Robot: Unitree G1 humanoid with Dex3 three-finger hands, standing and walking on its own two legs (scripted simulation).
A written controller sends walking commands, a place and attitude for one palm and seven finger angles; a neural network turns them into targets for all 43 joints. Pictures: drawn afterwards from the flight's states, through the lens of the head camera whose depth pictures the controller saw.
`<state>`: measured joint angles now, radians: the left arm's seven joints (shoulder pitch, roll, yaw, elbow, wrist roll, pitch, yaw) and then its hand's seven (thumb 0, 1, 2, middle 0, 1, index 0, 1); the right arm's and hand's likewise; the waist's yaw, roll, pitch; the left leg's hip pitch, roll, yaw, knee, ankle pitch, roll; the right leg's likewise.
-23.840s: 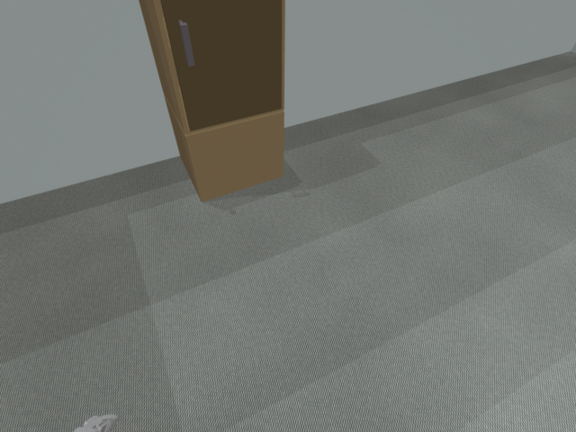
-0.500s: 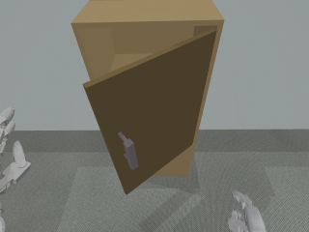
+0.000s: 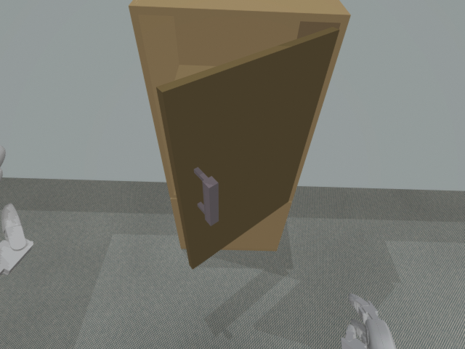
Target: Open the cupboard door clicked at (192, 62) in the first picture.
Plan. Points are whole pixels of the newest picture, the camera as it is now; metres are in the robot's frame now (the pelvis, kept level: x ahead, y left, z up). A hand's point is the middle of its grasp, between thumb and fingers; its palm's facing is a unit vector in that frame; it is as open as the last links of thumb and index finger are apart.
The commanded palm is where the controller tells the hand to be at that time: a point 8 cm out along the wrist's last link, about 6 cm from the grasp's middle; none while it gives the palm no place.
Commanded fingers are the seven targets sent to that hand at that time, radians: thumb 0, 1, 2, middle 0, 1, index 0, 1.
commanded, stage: step back with the hand held close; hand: left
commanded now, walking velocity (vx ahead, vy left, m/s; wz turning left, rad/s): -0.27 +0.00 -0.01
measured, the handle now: (205, 196) +0.41 +0.08 +0.01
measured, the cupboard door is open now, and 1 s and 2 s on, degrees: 39 39 39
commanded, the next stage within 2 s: stop stepping back and stand still in 0.48 s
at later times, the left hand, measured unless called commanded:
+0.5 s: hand out of the picture +0.10 +0.26 +0.17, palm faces +0.31 -0.81 -0.50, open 7.4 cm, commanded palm +0.04 +0.30 +0.19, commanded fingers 0.00 0.90 0.90 -0.20 -0.30 -0.20 -0.30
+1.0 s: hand out of the picture -0.05 +0.24 +0.18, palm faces +0.48 -0.77 -0.41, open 7.4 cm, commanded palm -0.10 +0.27 +0.19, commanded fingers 0.00 0.90 0.90 -0.20 -0.30 -0.20 -0.30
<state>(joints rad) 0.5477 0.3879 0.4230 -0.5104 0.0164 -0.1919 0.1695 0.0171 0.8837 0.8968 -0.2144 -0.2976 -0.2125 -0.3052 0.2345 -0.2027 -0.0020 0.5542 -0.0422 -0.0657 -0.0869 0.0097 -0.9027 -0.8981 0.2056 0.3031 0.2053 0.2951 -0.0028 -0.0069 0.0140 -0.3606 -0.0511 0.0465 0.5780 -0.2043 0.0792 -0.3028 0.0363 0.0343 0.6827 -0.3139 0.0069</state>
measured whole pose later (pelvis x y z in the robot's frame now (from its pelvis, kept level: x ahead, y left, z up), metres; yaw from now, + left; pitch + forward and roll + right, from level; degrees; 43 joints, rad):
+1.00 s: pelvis -0.25 -0.03 +0.01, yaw -1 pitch +1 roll +2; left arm 0.49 0.39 0.41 -0.40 -0.03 -0.20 0.16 0.01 0.88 0.90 -0.21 -0.30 -0.21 -0.31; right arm 0.33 -0.26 -0.02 0.72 0.00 -0.11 -0.09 0.01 -0.90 -0.90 0.21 0.30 0.21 0.30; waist 0.01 -0.04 -0.09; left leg -0.30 0.02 0.09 0.60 -0.31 0.04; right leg -0.13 0.00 -0.07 0.50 -0.39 -0.05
